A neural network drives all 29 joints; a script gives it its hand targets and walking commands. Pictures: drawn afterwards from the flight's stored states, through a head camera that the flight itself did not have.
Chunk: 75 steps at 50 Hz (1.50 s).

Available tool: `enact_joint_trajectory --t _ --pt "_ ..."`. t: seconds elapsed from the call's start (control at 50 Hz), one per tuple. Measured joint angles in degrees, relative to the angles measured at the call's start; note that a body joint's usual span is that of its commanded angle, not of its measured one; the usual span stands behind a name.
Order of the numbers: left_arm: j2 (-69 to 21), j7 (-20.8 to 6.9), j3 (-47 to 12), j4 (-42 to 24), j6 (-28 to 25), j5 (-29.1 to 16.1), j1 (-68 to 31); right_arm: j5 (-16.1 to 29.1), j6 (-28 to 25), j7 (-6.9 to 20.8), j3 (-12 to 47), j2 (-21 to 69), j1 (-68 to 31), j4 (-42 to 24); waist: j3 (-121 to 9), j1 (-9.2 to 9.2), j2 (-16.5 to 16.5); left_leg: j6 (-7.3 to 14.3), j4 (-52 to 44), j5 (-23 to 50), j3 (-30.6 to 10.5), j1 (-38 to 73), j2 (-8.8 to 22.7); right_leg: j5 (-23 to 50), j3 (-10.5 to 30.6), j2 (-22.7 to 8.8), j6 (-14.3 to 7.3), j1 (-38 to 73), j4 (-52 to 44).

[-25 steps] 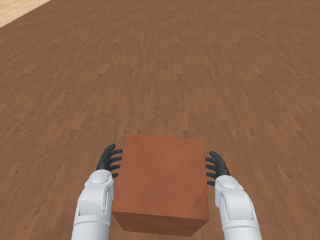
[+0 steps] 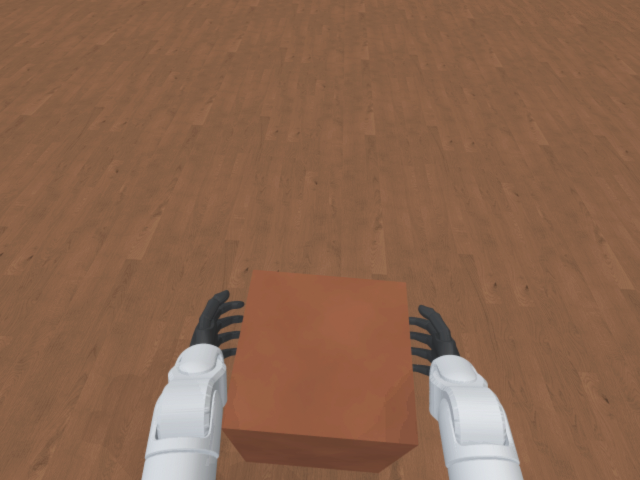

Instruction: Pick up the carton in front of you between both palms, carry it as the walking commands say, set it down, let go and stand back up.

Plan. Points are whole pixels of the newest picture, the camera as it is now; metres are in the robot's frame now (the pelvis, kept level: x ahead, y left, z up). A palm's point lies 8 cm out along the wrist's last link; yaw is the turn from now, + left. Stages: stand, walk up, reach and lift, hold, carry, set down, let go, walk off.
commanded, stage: carry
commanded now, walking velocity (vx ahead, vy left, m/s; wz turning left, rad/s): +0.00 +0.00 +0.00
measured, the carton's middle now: (320, 378) +0.30 +0.00 -0.09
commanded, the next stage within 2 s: none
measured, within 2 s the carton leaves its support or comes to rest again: neither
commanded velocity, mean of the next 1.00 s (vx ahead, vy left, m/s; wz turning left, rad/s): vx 0.00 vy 0.00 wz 0.00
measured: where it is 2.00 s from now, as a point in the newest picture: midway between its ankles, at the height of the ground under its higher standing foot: outside the picture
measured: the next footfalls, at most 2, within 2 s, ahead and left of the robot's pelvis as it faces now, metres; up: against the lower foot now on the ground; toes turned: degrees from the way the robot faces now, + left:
right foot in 0.04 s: +0.06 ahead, -0.13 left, +0.00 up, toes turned +8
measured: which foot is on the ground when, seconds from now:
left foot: down 0.00-1.00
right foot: up 0.00-0.02, down 0.04-1.00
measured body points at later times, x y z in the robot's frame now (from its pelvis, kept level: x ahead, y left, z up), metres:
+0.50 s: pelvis +0.09 -0.02 +0.00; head +0.07 -0.02 +0.45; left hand +0.40 +0.13 +0.04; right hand +0.39 -0.17 +0.03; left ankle +0.04 +0.08 -0.73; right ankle +0.02 -0.13 -0.73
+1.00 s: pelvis +0.05 -0.02 -0.01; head +0.03 -0.02 +0.44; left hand +0.36 +0.13 +0.03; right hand +0.35 -0.17 +0.02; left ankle +0.04 +0.08 -0.74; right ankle +0.01 -0.13 -0.74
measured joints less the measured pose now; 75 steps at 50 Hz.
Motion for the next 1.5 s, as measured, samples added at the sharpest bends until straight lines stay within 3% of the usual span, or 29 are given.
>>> enact_joint_trajectory --t 0.06,0.2,0.28,0.52,0.78,1.14,1.5 --pt "-0.05 0.73 -0.18 -0.88 -0.66 -0.33 0.07 0.49 -0.81 -0.22 0.58 -0.12 0.54 -1.14 0.43 -0.31 -0.29 -0.78 2.22 -2.61 -0.43 1.25 -0.06 13.91 -1.43 -0.37 -0.90 1.68 -9.28" --pt "-0.35 0.52 0.47 -0.14 0.44 0.32 -1.81 0.07 0.53 -0.28 -0.55 0.12 -1.36 -0.64 -3.63 0.13 1.22 -2.65 5.27 -7.11 -1.34 2.66 1.33 7.73 -2.46 0.53 -1.18 4.21 -7.96" --pt "-0.65 -0.32 1.42 2.62 0.63 1.13 -3.21 -1.53 1.15 0.19 -2.13 0.41 -3.11 1.86 -5.17 0.62 1.37 -3.55 6.95 -7.34 -1.59 3.01 1.71 7.62 -3.16 0.35 -0.95 4.50 -6.18" --pt "-0.61 -0.77 1.53 2.94 1.09 0.76 -3.03 -2.03 1.65 0.25 -2.25 0.39 -3.02 2.07 -5.19 0.81 1.60 -4.56 7.13 -7.43 -2.07 4.28 2.05 7.34 -4.50 0.24 -1.05 5.86 -5.97" --pt "-0.26 -0.52 1.04 2.91 0.60 0.36 -1.37 -1.42 1.14 0.43 -1.90 0.27 -2.24 2.51 -4.75 0.52 0.97 -3.87 8.04 -10.41 -2.21 3.36 2.12 3.89 -4.89 0.04 -1.88 4.76 -4.60" --pt "-0.79 -1.24 3.04 6.56 1.14 1.78 -3.88 -2.90 1.59 1.26 -3.69 0.62 -4.18 5.26 -5.72 0.87 1.28 -3.33 6.18 -6.52 -2.28 3.01 2.18 7.58 -5.35 0.17 -2.36 4.38 -6.18" --pt "-0.56 -0.99 2.34 4.90 1.36 1.39 -2.84 -2.44 1.36 1.07 -2.91 0.49 -3.56 4.32 -5.27 0.52 0.71 -2.77 5.22 -3.91 -2.14 0.74 2.14 10.04 -5.25 0.14 -2.64 1.83 -6.67"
